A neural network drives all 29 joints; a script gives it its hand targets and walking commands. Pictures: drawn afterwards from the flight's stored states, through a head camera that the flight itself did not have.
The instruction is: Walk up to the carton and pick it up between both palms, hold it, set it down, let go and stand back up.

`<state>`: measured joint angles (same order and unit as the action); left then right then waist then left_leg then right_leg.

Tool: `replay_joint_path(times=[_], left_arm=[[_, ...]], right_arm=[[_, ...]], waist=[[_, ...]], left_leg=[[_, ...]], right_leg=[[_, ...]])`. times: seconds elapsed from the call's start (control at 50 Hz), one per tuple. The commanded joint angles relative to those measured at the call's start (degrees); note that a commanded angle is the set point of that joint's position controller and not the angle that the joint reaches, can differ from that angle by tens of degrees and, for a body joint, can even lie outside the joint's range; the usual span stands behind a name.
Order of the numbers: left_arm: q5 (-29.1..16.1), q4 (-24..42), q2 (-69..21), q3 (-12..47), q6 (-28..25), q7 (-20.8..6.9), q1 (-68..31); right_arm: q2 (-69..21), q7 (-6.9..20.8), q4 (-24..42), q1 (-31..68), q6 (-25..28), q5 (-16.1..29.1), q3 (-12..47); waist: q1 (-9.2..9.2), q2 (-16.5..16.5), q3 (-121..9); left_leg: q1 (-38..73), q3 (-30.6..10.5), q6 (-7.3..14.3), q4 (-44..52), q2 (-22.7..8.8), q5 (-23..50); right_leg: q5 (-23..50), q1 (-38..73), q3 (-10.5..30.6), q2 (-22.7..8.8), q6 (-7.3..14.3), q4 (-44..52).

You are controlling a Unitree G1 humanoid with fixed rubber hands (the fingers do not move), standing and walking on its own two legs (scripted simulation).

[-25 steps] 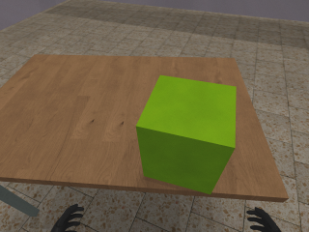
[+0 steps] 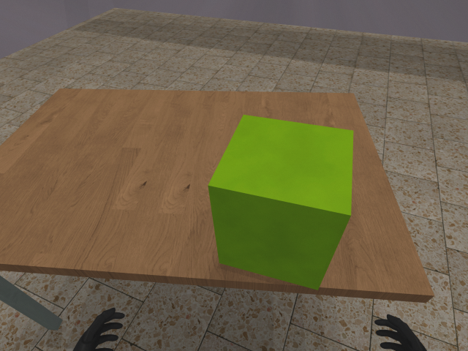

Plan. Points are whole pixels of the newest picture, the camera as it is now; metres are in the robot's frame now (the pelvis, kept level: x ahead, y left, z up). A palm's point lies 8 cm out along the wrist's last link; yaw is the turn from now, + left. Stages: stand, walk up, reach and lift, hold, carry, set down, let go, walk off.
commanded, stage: stand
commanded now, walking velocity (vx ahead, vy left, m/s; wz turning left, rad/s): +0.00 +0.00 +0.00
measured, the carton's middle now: (280, 202) +0.41 -0.06 +0.03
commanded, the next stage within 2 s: none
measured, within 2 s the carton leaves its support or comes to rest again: neither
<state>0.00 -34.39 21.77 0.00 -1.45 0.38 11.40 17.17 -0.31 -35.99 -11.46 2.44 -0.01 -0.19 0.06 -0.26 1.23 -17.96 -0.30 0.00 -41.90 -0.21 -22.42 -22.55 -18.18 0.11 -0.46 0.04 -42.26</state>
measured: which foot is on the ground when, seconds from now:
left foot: down 0.00-1.00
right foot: down 0.00-1.00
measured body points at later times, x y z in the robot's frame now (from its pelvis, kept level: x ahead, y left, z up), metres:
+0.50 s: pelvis -0.02 +0.00 +0.00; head -0.03 +0.00 +0.45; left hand +0.15 +0.28 -0.07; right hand +0.13 -0.27 -0.08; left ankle +0.00 +0.12 -0.71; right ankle +0.00 -0.12 -0.71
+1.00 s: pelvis -0.03 +0.00 +0.00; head -0.04 +0.00 +0.45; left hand +0.12 +0.29 -0.07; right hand +0.12 -0.27 -0.09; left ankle +0.00 +0.12 -0.71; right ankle +0.00 -0.12 -0.71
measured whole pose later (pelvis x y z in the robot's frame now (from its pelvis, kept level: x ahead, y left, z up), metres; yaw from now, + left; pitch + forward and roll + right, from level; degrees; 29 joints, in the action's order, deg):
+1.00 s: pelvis -0.03 +0.00 +0.00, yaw +0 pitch -4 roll +0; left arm 0.0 -34.4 21.5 0.0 -1.6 0.1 12.5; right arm 17.7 -0.2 -39.5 -11.5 2.2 0.0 -0.2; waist -0.8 0.0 3.5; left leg -17.9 -0.3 0.0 -41.8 -0.2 -19.6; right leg -19.8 -18.2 0.1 -0.5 0.1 -42.3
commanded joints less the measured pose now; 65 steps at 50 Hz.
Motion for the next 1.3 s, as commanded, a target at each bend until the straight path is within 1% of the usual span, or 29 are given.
replay_joint_path(times=[0.0, 0.02, 0.12, 0.14, 0.2, 0.22, 0.32, 0.4, 0.44, 0.48, 0.52, 0.54, 0.56, 0.6, 0.62, 0.66, 0.76, 0.78, 0.84, 0.86, 0.92, 0.96, 1.02, 1.08, 1.14, 1.16, 1.18, 1.22, 1.28], left_arm=[[1.2, -0.3, 9.9, -4.1, -2.6, 0.4, -3.4], [0.9, -0.1, 9.8, -3.6, -2.5, 0.1, -2.6], [1.1, -0.6, 9.5, -3.8, -2.5, 0.4, -4.1], [1.9, -0.4, 9.4, -3.7, -2.7, 0.1, -4.2], [0.6, -0.3, 10.9, -4.6, -2.4, -0.4, -3.0], [0.5, -0.5, 10.1, -4.5, -2.1, -0.2, -2.9], [0.8, -1.0, 10.3, -4.5, -2.5, -0.3, -2.0], [0.6, -1.1, 9.8, -4.0, -2.5, 0.1, -2.3], [1.1, -1.0, 10.0, -4.1, -2.3, 0.0, -2.6], [1.2, -1.4, 11.1, -4.2, -2.4, 0.3, -3.1], [0.9, -1.6, 9.3, -3.6, -2.4, 0.2, -1.8], [0.8, -2.1, 10.2, -3.9, -2.4, -0.1, -3.2], [1.1, -0.7, 9.4, -4.1, -2.6, -0.1, -3.7], [1.7, -1.4, 10.6, -4.4, -2.8, 0.1, -3.1], [1.1, -1.8, 10.6, -4.1, -2.5, -0.3, -2.3], [1.0, -1.6, 10.5, -4.1, -2.5, -0.1, -2.2], [0.3, -2.4, 9.2, -3.6, -1.7, -0.4, -2.1], [1.3, -1.6, 10.2, -4.2, -2.3, -0.3, -2.0], [1.3, -1.0, 11.1, -4.3, -2.0, -0.3, -3.1], [0.7, -1.3, 9.2, -3.7, -1.8, -0.4, -3.3], [0.7, -2.1, 9.5, -3.7, -2.4, -0.1, -1.9], [1.2, -1.8, 10.7, -4.3, -2.6, -0.1, -2.9], [1.1, -2.5, 12.4, -4.1, -2.2, 0.4, -2.1], [0.6, -2.5, 10.4, -4.0, -2.3, 0.1, -1.0], [1.0, -2.1, 10.9, -4.3, -1.8, 0.2, -2.8], [0.9, -2.0, 10.6, -4.1, -2.4, 0.2, -2.2], [1.9, -1.8, 11.7, -4.0, -2.5, -0.1, -3.1], [0.8, -1.9, 10.3, -4.0, -2.8, 0.0, -2.9], [1.0, -1.9, 11.3, -4.2, -2.4, -0.2, -1.4]], right_arm=[[14.8, -0.2, 0.4, 3.6, 1.4, -1.8, -4.4], [14.8, 0.1, 0.4, 2.2, 1.3, -1.2, -4.4], [15.4, -0.4, -0.2, 3.2, 1.7, -2.0, -5.1], [14.3, -0.2, 0.4, 4.9, 1.2, -2.1, -4.4], [15.8, 0.1, -0.1, 4.1, 1.7, -1.6, -4.8], [16.4, 0.0, -0.9, 3.9, 1.8, -2.0, -4.6], [15.3, -0.3, -1.2, 3.0, 1.8, -1.4, -4.7], [15.1, 0.1, -2.1, 1.5, 1.7, -1.8, -4.1], [15.8, -0.2, -1.7, 3.2, 1.4, -1.9, -4.7], [14.6, -0.1, -1.4, 2.4, 1.7, -1.4, -4.4], [15.2, 0.3, -1.4, 4.3, 1.8, -1.5, -4.2], [13.7, 0.4, -1.5, 3.3, 2.0, -1.7, -3.6], [15.1, 0.3, -1.8, 3.7, 1.8, -1.6, -4.0], [14.9, 0.2, -1.4, 4.1, 1.8, -2.1, -4.4], [15.0, 0.2, -1.2, 5.0, 1.5, -2.3, -4.3], [14.6, 0.4, -1.4, 3.7, 1.0, -1.3, -4.3], [15.8, 0.4, -2.9, 5.0, 1.6, -1.9, -4.1], [14.2, 0.4, -1.9, 6.1, 1.5, -1.7, -4.1], [15.8, 0.2, -2.5, 4.4, 1.2, -1.8, -4.4], [15.3, 0.2, -2.3, 6.3, 1.5, -2.3, -3.8], [13.9, 0.5, -1.7, 7.4, 1.0, -2.1, -3.5], [15.3, 0.5, -3.2, 4.2, 1.2, -2.0, -3.9], [15.3, 0.4, -2.4, 3.5, 0.6, -1.5, -4.2], [15.1, 0.3, -2.7, 5.5, 1.4, -1.7, -3.6], [16.3, 0.1, -2.6, 6.1, 1.2, -0.5, -4.3], [16.7, 0.3, -3.5, 4.7, 1.1, -1.1, -5.1], [15.4, 0.3, -2.8, 4.3, 0.8, -0.9, -4.6], [13.9, 0.6, -3.4, 3.0, 0.8, -1.7, -3.2], [16.2, 0.4, -3.3, 3.7, 1.0, -1.6, -4.2]], waist=[[-0.25, 1.3, -2.3], [1.24, 0.8, -3.0], [0.53, -0.4, 0.3], [-0.32, 2.1, -1.1], [-0.29, 1.4, -3.9], [-0.2, 4.7, -1.1], [-0.11, -2.0, -2.5], [0.39, 1.7, -2.9], [-0.26, 1.2, -1.7], [1.19, -0.2, -0.7], [-0.11, 2.7, -0.2], [0.17, -0.9, -3.7], [-0.11, 2.3, -1.8], [0.13, 0.4, 0.7], [-0.02, 2.5, -1.5], [-0.23, -0.5, -2.0], [-1.13, 2.8, 2.5], [-1.75, 0.6, 0.3], [0.01, 1.6, 1.5], [-1.39, 2.0, 0.3], [-1.7, 0.8, 2.5], [0.28, 1.4, 2.0], [0.49, -0.5, -0.3], [-0.9, 3.5, 0.2], [-0.62, -2.7, 0.0], [0.08, 1.0, -0.1], [1.13, -0.8, -0.9], [1.13, 2.7, -2.3], [-0.39, -0.6, -0.3]], left_leg=[[0.6, -7.3, 4.8, 9.6, -4.9, 15.5], [2.1, -6.5, 4.4, 9.2, -4.8, 13.9], [-2.1, -8.3, 4.9, 10.9, -4.3, 9.5], [-1.5, -7.7, 4.9, 11.0, -4.3, 8.9], [-0.2, -8.5, 4.9, 11.9, -5.2, 6.4], [-1.2, -8.9, 4.9, 12.7, -5.2, 7.5], [0.8, -7.6, 5.1, 9.0, -4.8, 11.6], [1.5, -8.5, 4.9, 9.9, -4.9, 9.8], [0.1, -9.6, 5.4, 12.0, -5.4, 7.5], [-0.2, -8.8, 4.6, 12.0, -4.6, 9.2], [-2.6, -8.9, 5.0, 11.2, -4.6, 8.5], [-0.1, -8.6, 5.0, 11.2, -4.8, 8.6], [-0.9, -8.9, 5.0, 12.1, -4.6, 8.7], [-1.5, -8.3, 5.1, 10.9, -4.2, 8.8], [0.3, -8.7, 5.4, 11.8, -4.7, 7.3], [-0.4, -6.8, 5.0, 11.4, -4.4, 9.2], [-3.7, -10.3, 5.6, 14.3, -5.8, 1.1], [-2.7, -8.3, 4.8, 13.4, -4.6, 2.0], [-1.1, -9.6, 4.9, 14.8, -5.0, -2.5], [-3.3, -10.6, 5.4, 15.6, -5.9, -2.3], [-3.9, -9.8, 5.4, 14.8, -5.5, 0.0], [-1.8, -8.7, 4.3, 13.3, -4.7, -0.3], [-0.6, -8.0, 4.6, 12.4, -4.0, 5.1], [-3.0, -9.8, 4.8, 13.3, -5.0, 4.1], [-3.3, -8.6, 4.6, 11.3, -4.3, 5.4], [-0.4, -8.6, 4.1, 11.3, -4.0, 3.8], [-0.8, -7.3, 3.8, 11.1, -3.6, 3.2], [0.0, -8.8, 5.0, 11.0, -4.8, 6.9], [-1.0, -10.5, 4.7, 14.5, -6.2, 1.3]], right_leg=[[14.9, 2.0, 5.9, -4.1, 4.3, 8.6], [14.0, 1.1, 6.9, -4.6, 5.0, 8.5], [9.5, -0.6, 7.5, -4.1, 4.8, 10.0], [8.2, 0.9, 7.0, -4.0, 4.9, 10.4], [6.7, 1.6, 7.4, -3.4, 4.4, 8.9], [7.0, 1.2, 7.0, -3.8, 4.6, 9.8], [13.7, 1.1, 6.5, -4.3, 4.4, 9.4], [9.9, 1.0, 8.3, -4.5, 4.9, 9.9], [8.2, 1.3, 6.4, -3.8, 4.6, 10.2], [8.8, 0.1, 7.9, -3.7, 5.1, 10.1], [9.2, 1.4, 7.9, -4.4, 5.4, 10.3], [9.2, 2.4, 6.7, -4.3, 4.7, 9.3], [9.3, 1.8, 6.9, -3.8, 4.5, 10.0], [8.8, -0.1, 8.9, -4.9, 4.9, 11.6], [6.7, 0.3, 7.1, -4.4, 4.8, 10.4], [9.2, 1.7, 7.6, -4.8, 5.0, 11.4], [3.9, 0.2, 8.0, -3.6, 4.6, 11.9], [2.1, -0.2, 8.2, -4.5, 4.5, 13.2], [-1.1, -2.6, 9.0, -4.3, 4.7, 13.3], [0.6, 0.5, 6.6, -3.2, 4.3, 11.2], [-0.4, -0.7, 8.2, -4.1, 4.3, 12.7], [1.4, -1.7, 9.4, -4.5, 4.8, 13.0], [6.0, 0.0, 9.1, -4.5, 4.6, 12.4], [4.6, 0.7, 7.5, -3.7, 4.1, 10.3], [6.1, 1.0, 7.2, -3.8, 4.1, 11.5], [5.6, -0.8, 9.8, -5.5, 4.9, 13.1], [3.4, 0.0, 8.5, -5.3, 4.8, 14.0], [6.7, 0.9, 9.1, -4.6, 4.8, 10.8], [5.0, 0.8, 6.4, -3.3, 3.6, 11.0]])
